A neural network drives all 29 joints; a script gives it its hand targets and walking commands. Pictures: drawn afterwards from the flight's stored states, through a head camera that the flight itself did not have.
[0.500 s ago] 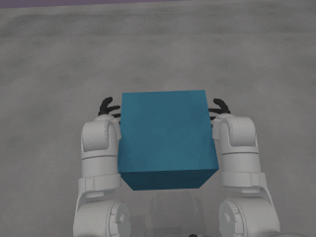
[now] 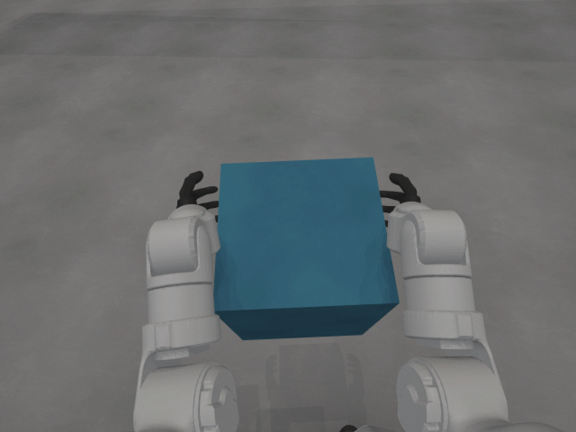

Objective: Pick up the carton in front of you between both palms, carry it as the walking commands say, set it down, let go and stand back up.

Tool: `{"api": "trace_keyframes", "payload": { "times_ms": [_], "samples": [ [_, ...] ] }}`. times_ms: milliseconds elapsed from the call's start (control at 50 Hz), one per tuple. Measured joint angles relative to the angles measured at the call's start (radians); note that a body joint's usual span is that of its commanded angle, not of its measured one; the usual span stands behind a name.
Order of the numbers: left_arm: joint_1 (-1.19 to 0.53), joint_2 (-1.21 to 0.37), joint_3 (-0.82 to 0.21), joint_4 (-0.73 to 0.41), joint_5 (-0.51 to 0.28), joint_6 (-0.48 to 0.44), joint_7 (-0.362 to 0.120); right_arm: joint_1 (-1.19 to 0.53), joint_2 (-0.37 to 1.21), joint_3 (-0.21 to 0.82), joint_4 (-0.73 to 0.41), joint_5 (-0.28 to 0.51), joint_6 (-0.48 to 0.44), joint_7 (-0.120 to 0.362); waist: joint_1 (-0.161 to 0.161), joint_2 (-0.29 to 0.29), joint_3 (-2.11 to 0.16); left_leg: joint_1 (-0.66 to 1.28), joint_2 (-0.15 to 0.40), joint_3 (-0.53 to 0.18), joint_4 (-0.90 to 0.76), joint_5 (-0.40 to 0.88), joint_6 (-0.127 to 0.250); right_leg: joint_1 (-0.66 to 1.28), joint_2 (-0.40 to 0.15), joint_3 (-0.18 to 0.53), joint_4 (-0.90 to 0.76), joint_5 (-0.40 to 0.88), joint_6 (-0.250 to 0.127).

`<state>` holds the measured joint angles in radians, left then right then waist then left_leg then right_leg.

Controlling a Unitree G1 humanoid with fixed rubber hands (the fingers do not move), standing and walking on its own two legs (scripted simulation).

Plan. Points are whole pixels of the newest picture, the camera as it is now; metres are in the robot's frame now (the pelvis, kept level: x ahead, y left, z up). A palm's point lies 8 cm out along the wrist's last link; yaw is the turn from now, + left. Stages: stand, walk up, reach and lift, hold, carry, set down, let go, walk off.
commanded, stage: carry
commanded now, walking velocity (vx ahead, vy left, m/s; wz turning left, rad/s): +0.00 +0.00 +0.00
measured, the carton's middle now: (300, 259) +0.36 +0.00 +0.02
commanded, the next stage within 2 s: none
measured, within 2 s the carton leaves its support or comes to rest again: neither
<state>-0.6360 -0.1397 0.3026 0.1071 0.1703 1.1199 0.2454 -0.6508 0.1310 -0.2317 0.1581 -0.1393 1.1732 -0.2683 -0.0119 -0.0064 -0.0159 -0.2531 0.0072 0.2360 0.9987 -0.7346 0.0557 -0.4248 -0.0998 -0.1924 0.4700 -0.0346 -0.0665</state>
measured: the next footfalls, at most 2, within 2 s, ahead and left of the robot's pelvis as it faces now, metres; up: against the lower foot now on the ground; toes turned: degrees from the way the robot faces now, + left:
left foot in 1.36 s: +0.07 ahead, +0.12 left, +0.06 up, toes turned +1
right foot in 1.70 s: +0.41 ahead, -0.06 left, +0.00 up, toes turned -3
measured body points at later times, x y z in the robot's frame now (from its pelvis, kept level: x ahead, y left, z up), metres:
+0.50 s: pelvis +0.00 +0.01 +0.00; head -0.02 +0.00 +0.45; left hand +0.36 +0.15 +0.13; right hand +0.35 -0.14 +0.12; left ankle -0.10 +0.06 -0.66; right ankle +0.14 -0.10 -0.73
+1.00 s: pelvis +0.01 +0.02 +0.00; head +0.02 +0.02 +0.45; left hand +0.37 +0.18 +0.13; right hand +0.37 -0.11 +0.11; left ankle -0.10 +0.06 -0.66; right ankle +0.14 -0.10 -0.73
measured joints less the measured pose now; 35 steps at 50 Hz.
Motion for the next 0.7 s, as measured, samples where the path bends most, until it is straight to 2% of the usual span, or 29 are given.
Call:
{"api": "trace_keyframes", "payload": {
  "times_ms": [220, 320, 460, 600, 700],
  "samples": [
    [-0.001, 0.0, -0.014, 0.008, -0.004, 0.007, 0.013, 0.025, -0.001, -0.005, -0.007, 0.01, -0.004, 0.004, 0.023, 0.006, 0.007, 0.008, 0.002, 0.008, 0.019, -0.007, 0.009, 0.008, -0.001, 0.004, 0.009, 0.004, 0.005],
    [-0.007, 0.008, -0.015, 0.042, -0.003, 0.012, 0.003, 0.035, 0.004, -0.002, -0.007, -0.006, 0.012, 0.004, 0.017, 0.001, 0.002, 0.017, -0.003, 0.012, 0.013, -0.003, 0.013, 0.017, -0.004, 0.008, 0.003, 0.011, 0.009],
    [0.0, -0.006, -0.007, 0.027, 0.011, 0.014, 0.001, 0.027, -0.003, -0.003, -0.002, 0.003, 0.017, 0.003, -0.005, 0.001, -0.022, 0.015, -0.006, 0.006, 0.005, -0.01, 0.014, 0.01, -0.005, 0.007, 0.007, -0.002, 0.015],
    [-0.019, 0.001, -0.011, 0.039, 0.018, 0.012, 0.002, -0.005, -0.014, -0.01, 0.032, 0.001, 0.004, 0.014, -0.003, -0.002, -0.023, 0.015, -0.016, 0.012, -0.012, -0.01, 0.022, 0.0, -0.011, 0.015, 0.007, -0.005, 0.024],
    [-0.013, 0.001, -0.013, 0.007, 0.007, 0.021, 0.013, 0.01, -0.004, -0.009, 0.008, 0.01, -0.005, 0.011, 0.002, 0.011, -0.003, 0.023, -0.015, 0.011, -0.015, -0.016, 0.025, 0.007, -0.009, 0.013, 0.006, -0.01, 0.03]
  ]
}}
